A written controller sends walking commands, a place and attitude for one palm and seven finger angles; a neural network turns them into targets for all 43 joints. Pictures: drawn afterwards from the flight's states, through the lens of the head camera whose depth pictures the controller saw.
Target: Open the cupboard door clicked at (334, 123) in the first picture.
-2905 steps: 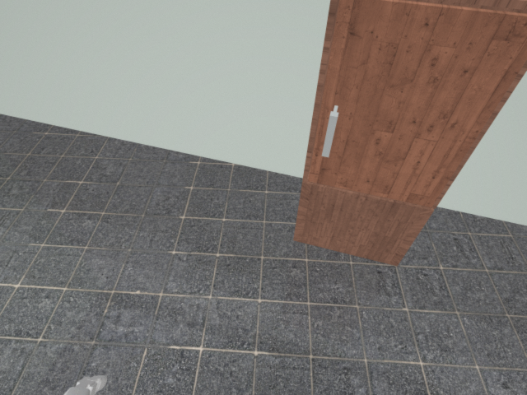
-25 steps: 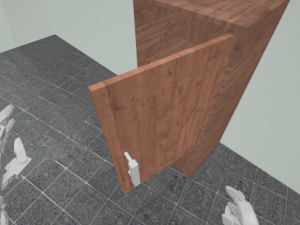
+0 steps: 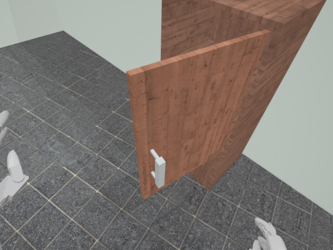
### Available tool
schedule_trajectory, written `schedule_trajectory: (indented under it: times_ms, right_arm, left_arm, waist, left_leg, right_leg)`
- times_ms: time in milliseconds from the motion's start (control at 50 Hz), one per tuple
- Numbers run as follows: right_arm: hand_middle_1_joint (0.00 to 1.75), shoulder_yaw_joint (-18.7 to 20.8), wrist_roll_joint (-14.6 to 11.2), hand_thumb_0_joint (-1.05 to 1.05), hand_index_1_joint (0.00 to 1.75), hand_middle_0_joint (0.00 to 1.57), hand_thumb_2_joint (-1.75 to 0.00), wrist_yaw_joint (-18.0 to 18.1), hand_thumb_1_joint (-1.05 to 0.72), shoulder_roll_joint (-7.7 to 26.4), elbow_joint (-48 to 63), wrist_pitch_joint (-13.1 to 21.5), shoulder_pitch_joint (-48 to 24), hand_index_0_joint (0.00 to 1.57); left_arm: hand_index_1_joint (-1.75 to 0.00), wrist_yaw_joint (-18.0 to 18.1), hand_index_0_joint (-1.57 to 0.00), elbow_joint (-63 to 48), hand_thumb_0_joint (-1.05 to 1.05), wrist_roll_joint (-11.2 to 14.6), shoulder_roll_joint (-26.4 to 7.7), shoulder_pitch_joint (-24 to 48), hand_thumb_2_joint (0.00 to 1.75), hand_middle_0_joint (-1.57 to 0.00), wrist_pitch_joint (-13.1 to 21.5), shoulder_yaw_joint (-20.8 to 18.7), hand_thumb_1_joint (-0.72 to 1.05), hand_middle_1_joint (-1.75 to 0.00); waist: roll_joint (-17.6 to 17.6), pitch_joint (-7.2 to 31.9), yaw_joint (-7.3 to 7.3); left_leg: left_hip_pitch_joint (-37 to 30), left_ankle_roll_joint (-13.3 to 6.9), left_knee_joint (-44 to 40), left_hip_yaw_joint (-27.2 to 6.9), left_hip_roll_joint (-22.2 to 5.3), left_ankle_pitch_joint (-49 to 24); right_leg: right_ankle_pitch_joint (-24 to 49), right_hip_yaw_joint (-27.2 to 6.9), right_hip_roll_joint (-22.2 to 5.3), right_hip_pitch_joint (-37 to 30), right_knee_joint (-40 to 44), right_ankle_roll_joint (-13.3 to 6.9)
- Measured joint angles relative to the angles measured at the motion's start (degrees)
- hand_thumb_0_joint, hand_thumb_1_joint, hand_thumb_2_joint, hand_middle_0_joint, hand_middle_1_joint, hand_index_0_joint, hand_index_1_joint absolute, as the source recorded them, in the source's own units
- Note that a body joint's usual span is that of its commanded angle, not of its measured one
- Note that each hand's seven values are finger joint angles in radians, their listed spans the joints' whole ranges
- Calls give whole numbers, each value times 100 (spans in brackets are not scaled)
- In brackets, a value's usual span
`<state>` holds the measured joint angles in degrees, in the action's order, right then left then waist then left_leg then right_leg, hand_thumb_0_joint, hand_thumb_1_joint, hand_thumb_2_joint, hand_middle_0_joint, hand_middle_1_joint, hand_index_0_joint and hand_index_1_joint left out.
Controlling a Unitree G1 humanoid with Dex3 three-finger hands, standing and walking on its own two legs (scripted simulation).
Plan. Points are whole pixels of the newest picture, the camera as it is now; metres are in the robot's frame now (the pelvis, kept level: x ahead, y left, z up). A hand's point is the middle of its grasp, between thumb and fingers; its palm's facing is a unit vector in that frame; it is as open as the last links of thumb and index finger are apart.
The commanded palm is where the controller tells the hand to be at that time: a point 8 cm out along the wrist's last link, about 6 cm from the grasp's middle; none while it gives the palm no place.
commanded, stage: step back with the hand held close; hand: left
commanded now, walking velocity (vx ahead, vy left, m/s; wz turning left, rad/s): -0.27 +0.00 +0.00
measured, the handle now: (156, 168) +0.38 +0.05 -0.09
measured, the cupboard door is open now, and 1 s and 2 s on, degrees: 78 78 78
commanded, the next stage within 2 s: stop stepping back and stand still in 0.38 s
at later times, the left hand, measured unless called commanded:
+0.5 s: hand out of the picture +0.09 +0.20 +0.18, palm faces +0.24 -0.77 -0.60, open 7.4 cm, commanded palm +0.05 +0.23 +0.18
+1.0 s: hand out of the picture -0.03 +0.25 +0.18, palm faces +0.42 -0.76 -0.50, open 7.4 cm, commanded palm -0.08 +0.27 +0.18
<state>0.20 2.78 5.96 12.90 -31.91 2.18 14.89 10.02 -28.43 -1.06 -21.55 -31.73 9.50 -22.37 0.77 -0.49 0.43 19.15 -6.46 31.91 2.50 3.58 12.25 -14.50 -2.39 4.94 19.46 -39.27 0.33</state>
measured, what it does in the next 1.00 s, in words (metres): walks backwards: right foot, then left foot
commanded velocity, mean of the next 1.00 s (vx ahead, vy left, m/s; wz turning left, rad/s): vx -0.05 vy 0.01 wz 0.02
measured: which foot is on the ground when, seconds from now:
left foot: down 0.00-0.36, up 0.38-0.62, down 0.64-0.98, up 1.00-1.00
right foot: up 0.00-0.24, down 0.26-0.72, up 0.74-0.98, down 1.00-1.00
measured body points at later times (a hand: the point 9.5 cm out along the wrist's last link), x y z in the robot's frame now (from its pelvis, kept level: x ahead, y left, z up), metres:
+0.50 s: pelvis -0.12 -0.05 +0.01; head -0.09 -0.02 +0.46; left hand +0.07 +0.24 +0.21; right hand +0.04 -0.31 -0.06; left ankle -0.05 +0.05 -0.68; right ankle -0.20 -0.11 -0.73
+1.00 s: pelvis -0.24 -0.02 +0.01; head -0.23 -0.01 +0.46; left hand -0.06 +0.28 +0.21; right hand -0.09 -0.24 -0.08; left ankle -0.16 +0.05 -0.72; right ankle -0.33 -0.11 -0.73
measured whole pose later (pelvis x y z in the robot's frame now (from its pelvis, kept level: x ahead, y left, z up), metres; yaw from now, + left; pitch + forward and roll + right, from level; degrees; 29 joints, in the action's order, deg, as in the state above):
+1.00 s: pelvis -0.24 -0.02 +0.01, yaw -3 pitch +2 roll +0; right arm -3.0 0.6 4.0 7.9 -34.6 5.7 14.6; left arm 9.8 -28.8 2.5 -27.0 -32.9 9.2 -26.9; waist -1.5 2.9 -0.7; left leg 24.1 -1.7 31.9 4.9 1.6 17.9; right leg -30.2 2.8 1.6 5.5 -23.8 -4.2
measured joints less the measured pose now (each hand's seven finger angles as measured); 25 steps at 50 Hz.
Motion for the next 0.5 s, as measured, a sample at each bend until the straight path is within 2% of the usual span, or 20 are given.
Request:
schedule_trajectory:
  times_ms: [40,80,140,200,240,300,320,360,380,420,460,500]
  right_arm:
    - [30,-15,54,1,30,20,-89,2,-90,-99,-122,77,96,21]
    - [30,-54,42,1,30,20,-89,-35,-90,-216,-265,169,115,21]
    - [30,-142,-17,1,30,20,-89,-114,-90,-368,-429,317,-23,21]
    - [30,-210,-67,1,30,20,-89,-216,-90,-426,-502,427,-371,21]
    - [30,-231,-84,1,30,20,-89,-298,-90,-420,-480,451,-676,21]
    - [31,-233,-98,1,30,20,-89,-408,-90,-394,-320,416,-1097,21]
    - [31,-223,-104,1,30,20,-89,-440,-90,-381,-238,387,-1195,21]
    - [31,-181,-143,1,30,20,-89,-487,-90,-294,-98,280,-1299,21]
    - [30,-165,-180,1,30,20,-89,-499,-90,-248,-47,196,-1278,21]
    - [30,-139,-314,1,30,20,-89,-494,-90,-208,-39,29,-1085,21]
    - [30,-101,-371,1,30,20,-89,-473,-90,-175,-129,-85,-796,21]
    - [30,-75,-362,1,30,20,-89,-394,-90,-103,-215,-189,-558,21]
  left_arm:
    - [-30,63,-21,-44,2,-11,4,29,89,-22,26,-86,89,-30]
    - [-30,120,-21,-77,2,47,-1,17,89,-21,70,-211,89,-30]
    - [-30,151,-21,-84,2,190,8,47,90,-21,92,-309,89,-30]
    - [-30,74,-20,-60,2,317,-43,309,90,-21,78,-214,89,-30]
    - [-30,-20,-20,-106,2,357,-171,503,90,-21,75,-127,89,-30]
    - [-30,-194,-20,-344,2,449,-492,539,90,-21,88,-128,89,-30]
    - [-30,-250,-20,-456,2,494,-623,454,90,-21,99,-182,89,-30]
    - [-30,-360,-20,-663,2,593,-795,190,90,-21,130,-269,89,-30]
    - [-30,-404,-21,-770,2,637,-883,-13,89,-21,165,-332,89,-30]
    - [-30,-446,-21,-912,2,672,-1081,-481,89,-22,291,-511,89,-30]
    - [-30,-412,-21,-912,2,626,-1194,-879,89,-22,394,-721,88,-30]
    - [-30,-342,-22,-758,1,548,-1128,-1023,89,-22,365,-845,88,-30]
  waist:
    - [-4,118,-39]
    - [-63,247,-109]
    - [-190,336,-226]
    - [-252,183,-264]
    - [-280,-13,-232]
    - [-353,-287,-125]
    - [-375,-350,-71]
    - [-216,-472,60]
    - [-146,-482,104]
    - [-243,-328,98]
    - [-505,-44,-17]
    - [-684,203,-128]
  left_leg:
    - [87,-8,-82,-68,21,-92]
    - [171,11,-246,-47,22,-213]
    - [274,66,-609,107,-25,-474]
    - [405,134,-937,237,-120,-804]
    - [521,175,-1079,304,-189,-1029]
    - [722,228,-1197,411,-294,-1331]
    - [798,253,-1210,430,-327,-1420]
    - [910,321,-1174,303,-493,-1565]
    - [964,363,-1084,218,-572,-1526]
    - [1231,509,-242,9,-521,-376]
    - [1473,608,1045,-150,-299,571]
    - [1412,691,1677,-71,-203,953]
  right_leg:
    - [-376,-78,61,-165,-564,25]
    - [-763,-85,30,-472,-651,32]
    - [-1095,-35,-117,-1002,33,17]
    - [-852,-15,-180,-1338,860,-13]
    - [-613,-21,-177,-1375,1126,-21]
    - [-820,-3,-156,-1198,1222,-38]
    - [-933,40,-147,-1138,1254,-91]
    - [-795,173,46,-1074,1306,-359]
    - [-673,228,144,-1084,1351,-432]
    - [-564,234,172,-1094,1421,-481]
    - [-504,134,56,-1088,1488,-484]
    - [-408,34,-49,-1101,1575,-465]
